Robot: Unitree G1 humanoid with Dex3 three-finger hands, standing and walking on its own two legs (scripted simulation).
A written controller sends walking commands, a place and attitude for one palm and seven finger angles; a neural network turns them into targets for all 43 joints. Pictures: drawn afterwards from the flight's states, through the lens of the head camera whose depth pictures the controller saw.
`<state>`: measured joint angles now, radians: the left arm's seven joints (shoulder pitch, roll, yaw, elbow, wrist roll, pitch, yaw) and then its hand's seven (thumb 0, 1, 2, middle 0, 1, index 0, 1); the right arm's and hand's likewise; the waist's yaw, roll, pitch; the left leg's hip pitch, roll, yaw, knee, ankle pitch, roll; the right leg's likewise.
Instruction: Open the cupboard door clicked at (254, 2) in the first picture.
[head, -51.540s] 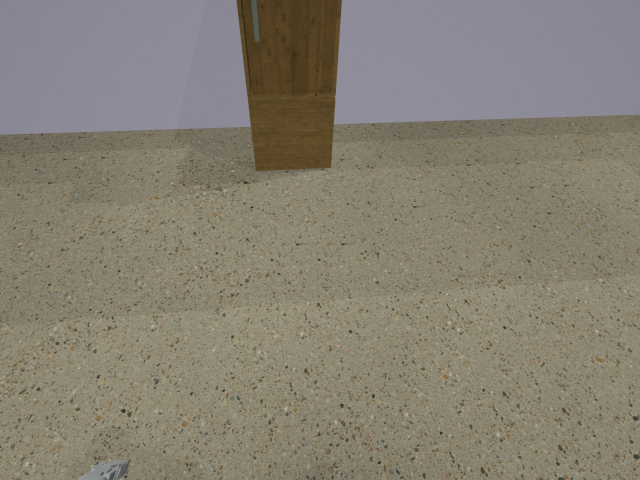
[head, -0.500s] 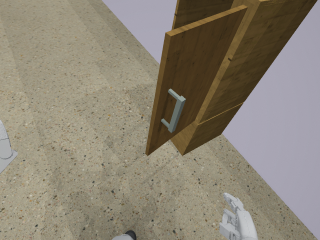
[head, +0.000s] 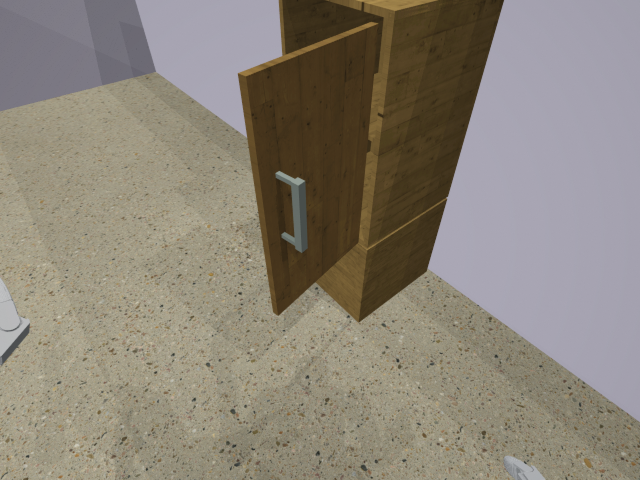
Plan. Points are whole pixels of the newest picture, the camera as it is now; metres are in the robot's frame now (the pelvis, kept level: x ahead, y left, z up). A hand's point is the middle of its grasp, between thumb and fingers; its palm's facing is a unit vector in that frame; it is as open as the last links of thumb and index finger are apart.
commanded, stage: stop stepping back and stand still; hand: left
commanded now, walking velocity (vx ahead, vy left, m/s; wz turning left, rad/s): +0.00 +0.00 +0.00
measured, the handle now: (292, 213) +0.60 +0.08 -0.01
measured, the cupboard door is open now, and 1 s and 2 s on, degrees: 100 100 100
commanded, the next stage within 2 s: let the arm hang, fingers relaxed in 0.34 s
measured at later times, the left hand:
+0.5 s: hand (52, 420) +0.16 +0.26 +0.10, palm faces +0.33 -0.81 -0.48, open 7.4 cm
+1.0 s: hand out of the picture -0.16 +0.22 -0.15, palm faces +0.08 -0.96 -0.27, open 7.3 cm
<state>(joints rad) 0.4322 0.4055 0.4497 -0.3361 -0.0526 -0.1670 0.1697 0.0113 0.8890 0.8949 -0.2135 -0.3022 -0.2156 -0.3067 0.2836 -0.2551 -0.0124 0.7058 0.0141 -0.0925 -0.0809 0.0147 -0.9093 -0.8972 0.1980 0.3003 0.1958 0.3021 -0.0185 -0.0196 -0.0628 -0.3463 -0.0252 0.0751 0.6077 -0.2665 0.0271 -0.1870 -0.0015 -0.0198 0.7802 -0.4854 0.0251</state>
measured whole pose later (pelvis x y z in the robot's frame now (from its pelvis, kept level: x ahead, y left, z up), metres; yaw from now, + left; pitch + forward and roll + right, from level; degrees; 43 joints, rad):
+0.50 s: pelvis -0.05 -0.01 +0.01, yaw +1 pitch -1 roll +0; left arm 0.39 0.38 0.27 -0.11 0.01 -0.14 0.08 0.01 0.90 0.90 -0.20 -0.30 -0.21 -0.31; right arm 0.16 -0.27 -0.01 0.72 0.00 -0.12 -0.02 0.01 -0.91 -0.90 0.20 0.30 0.20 0.30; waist 0.02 0.04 -0.01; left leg -0.29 0.00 0.04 0.52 -0.21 0.01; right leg -0.20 0.04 -0.06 0.52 -0.31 -0.05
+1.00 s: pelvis -0.09 +0.01 +0.02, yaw +4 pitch -2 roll -1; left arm 0.37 0.24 0.03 1.13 0.02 0.03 0.01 0.01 0.93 0.89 -0.21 -0.30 -0.21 -0.30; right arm 0.29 -0.20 -0.01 1.09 -0.02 0.04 -0.01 0.01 -0.91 -0.90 0.20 0.30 0.20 0.30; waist 0.02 0.02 0.08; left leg -0.30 -0.03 0.00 0.44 -0.13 0.04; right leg -0.20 0.02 -0.09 0.43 -0.22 -0.04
